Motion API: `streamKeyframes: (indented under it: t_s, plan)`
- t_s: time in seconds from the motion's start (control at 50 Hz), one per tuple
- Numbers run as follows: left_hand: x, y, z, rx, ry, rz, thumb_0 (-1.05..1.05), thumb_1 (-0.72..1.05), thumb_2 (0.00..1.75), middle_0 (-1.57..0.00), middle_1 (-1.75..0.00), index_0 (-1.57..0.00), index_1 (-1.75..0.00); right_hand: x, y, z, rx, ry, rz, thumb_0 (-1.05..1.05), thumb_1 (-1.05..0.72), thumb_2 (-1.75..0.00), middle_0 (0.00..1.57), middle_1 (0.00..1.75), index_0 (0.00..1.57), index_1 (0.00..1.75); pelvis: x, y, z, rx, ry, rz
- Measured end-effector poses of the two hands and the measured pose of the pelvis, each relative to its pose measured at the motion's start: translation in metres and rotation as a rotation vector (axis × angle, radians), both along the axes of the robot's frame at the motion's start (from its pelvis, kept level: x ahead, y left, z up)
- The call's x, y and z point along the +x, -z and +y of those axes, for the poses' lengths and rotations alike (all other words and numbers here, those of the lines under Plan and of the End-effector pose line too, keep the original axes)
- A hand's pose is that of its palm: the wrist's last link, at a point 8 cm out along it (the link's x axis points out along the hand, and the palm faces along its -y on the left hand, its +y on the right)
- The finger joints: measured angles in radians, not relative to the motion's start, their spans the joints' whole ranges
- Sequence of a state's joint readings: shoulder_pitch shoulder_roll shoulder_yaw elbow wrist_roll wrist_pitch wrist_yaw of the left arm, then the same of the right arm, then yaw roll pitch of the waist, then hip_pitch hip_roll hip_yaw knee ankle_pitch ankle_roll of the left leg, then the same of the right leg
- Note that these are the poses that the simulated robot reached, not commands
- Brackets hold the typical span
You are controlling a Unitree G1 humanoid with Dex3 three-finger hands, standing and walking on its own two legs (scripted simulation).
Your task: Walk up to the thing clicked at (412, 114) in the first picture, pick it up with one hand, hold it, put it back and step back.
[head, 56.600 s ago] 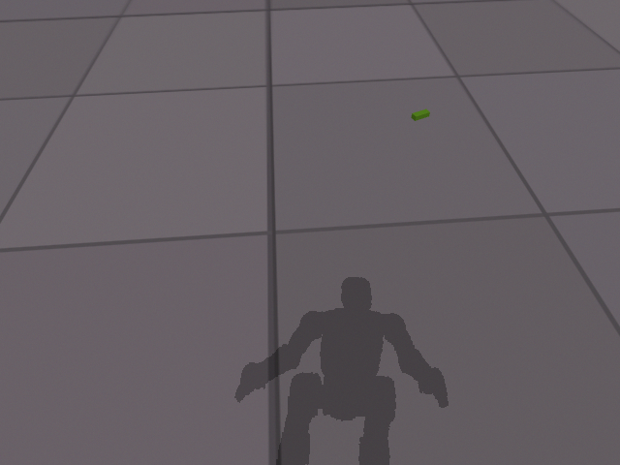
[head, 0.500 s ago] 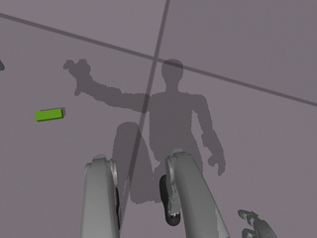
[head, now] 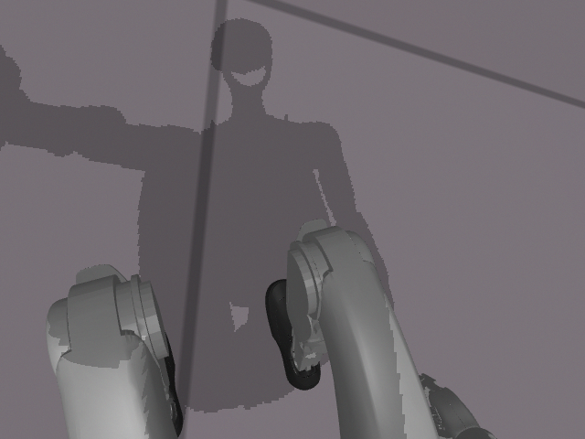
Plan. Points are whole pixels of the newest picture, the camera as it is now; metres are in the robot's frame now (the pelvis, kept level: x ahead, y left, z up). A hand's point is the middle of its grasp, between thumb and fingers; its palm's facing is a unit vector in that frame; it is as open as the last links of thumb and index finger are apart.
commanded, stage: approach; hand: left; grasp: from above
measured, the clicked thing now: out of the picture +0.48 +0.41 -0.32
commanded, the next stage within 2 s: rest palm in 0.34 s
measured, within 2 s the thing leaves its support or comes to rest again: neither
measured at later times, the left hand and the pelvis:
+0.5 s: hand out of the picture +0.47 +0.41 -0.20, palm faces -0.41 -0.10 -0.91, open 13.7 cm; pelvis +0.01 +0.00 -0.02, yaw -3 degrees
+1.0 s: hand out of the picture +0.44 +0.38 -0.23, palm faces -0.40 -0.12 -0.91, open 14.4 cm; pelvis +0.00 +0.00 -0.03, yaw -3 degrees
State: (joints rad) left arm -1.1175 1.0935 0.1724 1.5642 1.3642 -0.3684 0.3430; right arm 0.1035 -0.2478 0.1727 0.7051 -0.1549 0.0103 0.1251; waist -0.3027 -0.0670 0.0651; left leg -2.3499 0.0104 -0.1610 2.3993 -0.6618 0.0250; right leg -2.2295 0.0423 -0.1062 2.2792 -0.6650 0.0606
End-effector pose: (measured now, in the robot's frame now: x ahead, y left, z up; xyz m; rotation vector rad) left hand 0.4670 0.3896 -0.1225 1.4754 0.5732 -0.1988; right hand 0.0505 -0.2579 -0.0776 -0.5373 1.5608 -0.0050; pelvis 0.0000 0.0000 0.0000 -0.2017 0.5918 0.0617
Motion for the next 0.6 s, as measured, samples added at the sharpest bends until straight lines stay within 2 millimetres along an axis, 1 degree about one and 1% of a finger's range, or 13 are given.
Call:
streamKeyframes:
  t_s: [0.08,0.16,0.22,0.28,0.36,0.44,0.52,0.6]
  plan:
    - [0.009,0.023,-0.009,-0.024,0.008,0.006,0.00,-0.47,0.90,-0.16,-0.98,-0.17,-0.98,-0.006,0.000,-0.001,-0.017,-0.010,0.024,0.00,-0.92,-0.90,0.20,0.30,0.20,0.30,0.003,0.009,0.000,-0.011,0.012,-0.017]
    - [0.016,0.042,-0.018,-0.039,0.016,-0.008,0.00,-0.46,0.90,-0.18,-0.97,-0.19,-0.96,-0.010,-0.005,-0.003,-0.040,-0.028,0.039,0.00,-0.92,-0.90,0.20,0.30,0.20,0.30,0.006,0.014,0.000,-0.021,0.023,-0.034]
    - [0.019,0.051,-0.021,-0.037,0.011,-0.029,0.00,-0.45,0.89,-0.19,-0.95,-0.20,-0.95,-0.010,-0.009,-0.006,-0.055,-0.044,0.043,0.00,-0.92,-0.90,0.20,0.30,0.20,0.30,0.007,0.017,0.000,-0.026,0.030,-0.046]
    - [0.022,0.054,-0.019,-0.024,-0.006,-0.054,0.00,-0.44,0.88,-0.20,-0.93,-0.21,-0.93,-0.009,-0.012,-0.008,-0.066,-0.060,0.038,0.00,-0.92,-0.90,0.20,0.30,0.20,0.30,0.008,0.019,-0.001,-0.030,0.035,-0.055]
    - [0.023,0.049,-0.010,0.010,-0.035,-0.076,0.00,-0.43,0.87,-0.22,-0.90,-0.22,-0.90,-0.005,-0.013,-0.012,-0.070,-0.075,0.019,0.00,-0.92,-0.90,0.20,0.30,0.20,0.30,0.007,0.021,-0.001,-0.035,0.039,-0.061]
    - [0.018,0.035,0.004,0.035,-0.066,-0.078,0.00,-0.44,0.88,-0.22,-0.89,-0.22,-0.89,0.002,-0.011,-0.013,-0.061,-0.078,-0.007,0.00,-0.92,-0.90,0.20,0.30,0.20,0.30,0.006,0.020,0.000,-0.042,0.038,-0.058]
    - [0.007,0.017,0.018,0.050,-0.076,-0.040,0.00,-0.45,0.89,-0.20,-0.89,-0.20,-0.89,0.014,-0.007,-0.012,-0.039,-0.079,-0.029,0.00,-0.92,-0.90,0.20,0.30,0.20,0.30,0.005,0.015,0.002,-0.040,0.029,-0.050]
    - [-0.008,0.005,0.024,0.031,-0.059,0.016,0.00,-0.49,0.92,-0.17,-0.90,-0.16,-0.91,0.027,-0.005,-0.009,-0.021,-0.100,-0.051,0.00,-0.92,-0.90,0.20,0.30,0.20,0.30,0.003,0.011,0.002,-0.036,0.020,-0.054]
